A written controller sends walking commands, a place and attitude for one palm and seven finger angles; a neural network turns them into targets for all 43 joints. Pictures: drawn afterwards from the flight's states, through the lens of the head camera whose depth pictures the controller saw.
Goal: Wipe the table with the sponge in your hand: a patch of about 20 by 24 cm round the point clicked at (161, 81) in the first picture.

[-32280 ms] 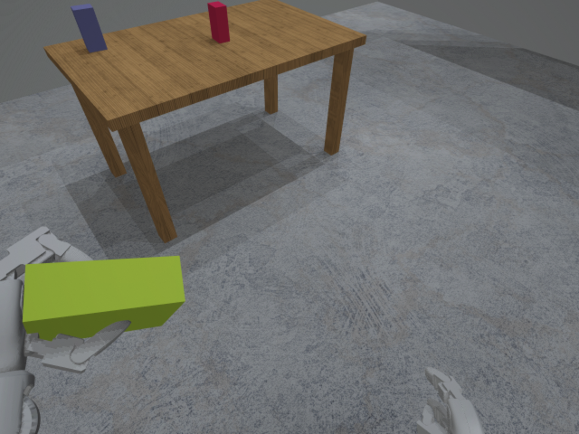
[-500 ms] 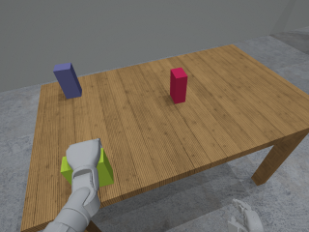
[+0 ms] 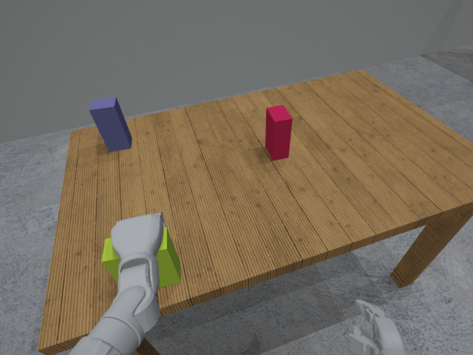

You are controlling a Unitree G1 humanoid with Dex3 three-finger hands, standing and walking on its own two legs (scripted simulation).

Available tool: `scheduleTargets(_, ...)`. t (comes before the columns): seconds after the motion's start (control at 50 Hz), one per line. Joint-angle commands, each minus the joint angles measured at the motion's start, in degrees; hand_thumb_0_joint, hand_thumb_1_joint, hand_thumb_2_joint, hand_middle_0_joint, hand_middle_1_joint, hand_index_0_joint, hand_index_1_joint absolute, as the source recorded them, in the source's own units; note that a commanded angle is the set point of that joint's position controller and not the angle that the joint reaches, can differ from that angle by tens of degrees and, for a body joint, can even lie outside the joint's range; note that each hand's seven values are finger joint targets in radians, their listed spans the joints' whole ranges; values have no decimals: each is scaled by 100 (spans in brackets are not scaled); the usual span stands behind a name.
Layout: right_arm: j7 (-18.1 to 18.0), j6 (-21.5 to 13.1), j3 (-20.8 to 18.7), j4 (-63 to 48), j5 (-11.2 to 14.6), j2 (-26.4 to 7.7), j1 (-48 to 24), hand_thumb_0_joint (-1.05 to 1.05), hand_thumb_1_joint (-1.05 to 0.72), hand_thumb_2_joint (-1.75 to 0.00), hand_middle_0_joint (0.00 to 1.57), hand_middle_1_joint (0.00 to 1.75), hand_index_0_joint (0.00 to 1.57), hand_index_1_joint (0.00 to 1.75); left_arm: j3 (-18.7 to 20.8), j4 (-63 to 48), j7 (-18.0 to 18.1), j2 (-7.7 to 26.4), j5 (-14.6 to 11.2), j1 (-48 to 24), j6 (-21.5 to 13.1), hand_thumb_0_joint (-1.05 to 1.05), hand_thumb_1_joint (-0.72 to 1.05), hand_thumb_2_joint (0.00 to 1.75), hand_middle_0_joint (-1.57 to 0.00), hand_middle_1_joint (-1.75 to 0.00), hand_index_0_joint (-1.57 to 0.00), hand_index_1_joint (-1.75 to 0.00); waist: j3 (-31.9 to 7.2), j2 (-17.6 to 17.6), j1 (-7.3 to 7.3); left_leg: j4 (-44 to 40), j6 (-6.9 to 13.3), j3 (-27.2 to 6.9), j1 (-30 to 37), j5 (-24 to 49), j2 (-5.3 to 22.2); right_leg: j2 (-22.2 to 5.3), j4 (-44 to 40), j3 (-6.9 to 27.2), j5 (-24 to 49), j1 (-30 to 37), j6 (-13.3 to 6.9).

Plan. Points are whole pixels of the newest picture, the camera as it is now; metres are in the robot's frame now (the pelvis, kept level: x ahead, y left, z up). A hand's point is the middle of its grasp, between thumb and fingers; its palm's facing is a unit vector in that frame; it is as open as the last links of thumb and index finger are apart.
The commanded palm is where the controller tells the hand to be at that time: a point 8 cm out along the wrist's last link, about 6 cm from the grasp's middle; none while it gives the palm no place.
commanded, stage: slide across to the third lane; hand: left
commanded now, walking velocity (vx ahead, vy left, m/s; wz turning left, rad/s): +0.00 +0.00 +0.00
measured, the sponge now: (148, 267) +0.29 +0.23 -0.05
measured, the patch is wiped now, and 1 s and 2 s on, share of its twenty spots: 0.35 0.50 0.85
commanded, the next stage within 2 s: wipe forward along the third lane in 0.70 s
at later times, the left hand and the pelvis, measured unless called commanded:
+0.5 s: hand (169, 245) +0.31 +0.18 +0.00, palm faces -0.07 +0.00 -1.00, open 9.1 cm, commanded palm +0.29 +0.13 +0.04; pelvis -0.01 -0.01 +0.00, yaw +2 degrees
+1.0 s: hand (181, 243) +0.32 +0.16 +0.00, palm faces -0.09 -0.01 -1.00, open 9.1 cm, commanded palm +0.30 +0.14 +0.03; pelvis -0.02 -0.02 +0.00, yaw +0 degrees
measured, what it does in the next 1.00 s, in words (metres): stands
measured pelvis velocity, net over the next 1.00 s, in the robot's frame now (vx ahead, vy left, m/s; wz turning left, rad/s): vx -0.02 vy -0.02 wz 0.00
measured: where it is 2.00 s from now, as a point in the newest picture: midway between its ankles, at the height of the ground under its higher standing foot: outside the picture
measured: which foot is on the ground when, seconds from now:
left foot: down 0.00-1.00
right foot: down 0.00-1.00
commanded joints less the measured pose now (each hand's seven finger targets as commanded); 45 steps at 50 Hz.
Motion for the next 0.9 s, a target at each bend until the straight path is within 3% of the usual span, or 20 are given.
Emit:
scheduleTargets(0.0,36,-274,-203,-853,8,-574,-1030,0,-90,-90,20,30,20,30,-214,-644,-97,-424,-220,-1319,-373,0,10,130,-120,-160,-120,-160,-807,-858,-213,-493,257,80,817,1159,-84,107,-593,-139,1442,150,-256)
scheduleTargets(0.08,59,-258,-186,-788,7,-542,-1060,0,-90,-90,20,30,20,30,-478,-423,-53,-686,-203,-1659,-414,0,10,130,-120,-160,-120,-160,-709,-948,-287,-517,256,92,809,1067,-87,89,-629,-181,1338,67,-235)
scheduleTargets(0.12,62,-261,-194,-761,3,-532,-1064,0,-90,-90,20,30,20,30,-503,-335,-17,-721,-213,-1862,-426,0,10,130,-120,-160,-120,-160,-687,-810,-296,-531,246,100,825,998,-88,102,-617,-189,1243,31,-251)
scheduleTargets(0.18,95,-267,-205,-678,2,-507,-1012,0,-90,-90,20,30,20,30,-716,-112,15,-1001,-222,-2180,-475,0,10,130,-120,-160,-120,-160,-820,-837,-335,-500,255,78,864,1063,-99,101,-591,-244,1323,-10,-254)
scheduleTargets(0.2,99,-267,-224,-651,-6,-523,-988,0,-90,-90,20,30,20,30,-573,-98,27,-873,-247,-2229,-504,0,10,130,-120,-160,-120,-160,-941,-878,-314,-485,248,70,883,1105,-94,121,-595,-205,1375,36,-264)
scheduleTargets(0.22,113,-265,-232,-666,-16,-503,-955,0,-90,-90,20,30,20,30,-663,-107,46,-989,-281,-2162,-539,0,10,130,-120,-160,-120,-160,-1047,-790,-311,-434,255,104,914,1167,-114,101,-549,-219,1476,98,-258)
scheduleTargets(0.26,141,-243,-227,-638,-14,-497,-971,0,-90,-90,20,30,20,30,-743,39,62,-1124,-341,-2197,-581,0,10,130,-120,-160,-120,-160,-981,-988,-353,-403,248,100,854,1207,-119,82,-544,-230,1611,105,-244)
scheduleTargets(0.3,162,-225,-236,-622,-16,-507,-976,0,-90,-90,20,30,20,30,-670,80,89,-1064,-368,-2297,-603,0,10,130,-120,-160,-120,-160,-981,-1027,-334,-432,242,57,814,1160,-113,96,-576,-212,1546,106,-250)
scheduleTargets(0.38,205,-194,-229,-586,-6,-469,-1014,0,-90,-90,20,30,20,30,-911,274,166,-1336,-362,-2573,-599,0,10,130,-120,-160,-120,-160,-857,-1015,-382,-445,250,64,798,1059,-128,73,-591,-264,1411,23,-240)
scheduleTargets(0.46,230,-169,-245,-522,-12,-452,-1001,0,-90,-90,20,30,20,30,-806,562,296,-1310,-343,-2812,-517,0,10,130,-120,-160,-120,-160,-843,-1020,-372,-478,250,101,755,900,-146,83,-644,-265,1220,0,-237)
scheduleTargets(0.5,225,-128,-262,-485,-35,-484,-991,0,-90,-90,20,30,20,30,-516,671,353,-1036,-269,-2832,-459,0,10,130,-120,-160,-120,-160,-943,-958,-266,-529,216,111,705,884,-146,109,-652,-226,1193,62,-262)
scheduleTargets(0.52,240,-125,-264,-519,-37,-452,-985,0,-90,-90,20,30,20,30,-562,706,391,-1141,-290,-2736,-421,0,10,130,-120,-160,-120,-160,-999,-845,-257,-500,232,181,732,944,-162,86,-639,-224,1290,144,-256)
scheduleTargets(0.58,262,-81,-265,-529,-51,-450,-1026,0,-90,-90,20,30,20,30,-469,805,455,-1089,-275,-2616,-334,0,10,130,-120,-160,-120,-160,-1061,-935,-221,-493,213,234,663,1007,-169,75,-660,-180,1463,262,-248)
scheduleTargets(0.6,259,-66,-271,-526,-60,-469,-1030,0,-90,-90,20,30,20,30,-249,844,474,-914,-276,-2507,-306,0,10,130,-120,-160,-120,-160,-1082,-1003,-141,-530,205,214,607,999,-159,98,-681,-159,1443,307,-261)
scheduleTargets(0.62,264,-60,-265,-570,-56,-446,-1044,0,-90,-90,20,30,20,30,-404,836,493,-1073,-297,-2472,-282,0,10,130,-120,-160,-120,-160,-1073,-948,-181,-522,224,277,632,979,-164,68,-690,-158,1449,343,-238)
scheduleTargets(0.68,236,-60,-254,-576,-40,-448,-1082,0,-90,-90,20,30,20,30,-332,900,531,-978,-310,-2513,-209,0,10,130,-120,-160,-120,-160,-885,-1054,-198,-576,222,304,517,789,-179,48,-818,-106,1226,309,-206)
scheduleTargets(0.7,209,-57,-253,-557,-40,-466,-1121,0,-90,-90,20,30,20,30,-118,947,542,-786,-317,-2577,-178,0,10,130,-120,-160,-120,-160,-822,-1080,-177,-618,222,283,491,684,-164,63,-897,-68,1066,264,-207)
scheduleTargets(0.76,157,-97,-236,-535,-22,-440,-1087,0,-90,-90,20,30,20,30,-291,1062,571,-889,-275,-2957,-133,0,10,130,-120,-160,-120,-160,-707,-913,-289,-650,236,344,508,448,-188,48,-960,-60,663,96,-182)
scheduleTargets(0.8,124,-117,-254,-474,-40,-468,-1022,0,-90,-90,20,30,20,30,68,1197,584,-586,-268,-2940,-133,0,10,130,-120,-160,-120,-160,-815,-948,-228,-650,226,334,490,496,-181,64,-961,-30,763,162,-192)
scheduleTargets(0.88,38,-139,-219,-408,-62,-468,-914,0,-90,-90,20,30,20,30,91,1508,592,-533,-208,-3192,-179,0,10,130,-120,-160,-120,-160,-754,-988,-348,-597,216,401,352,375,-192,19,-963,31,683,45,-139)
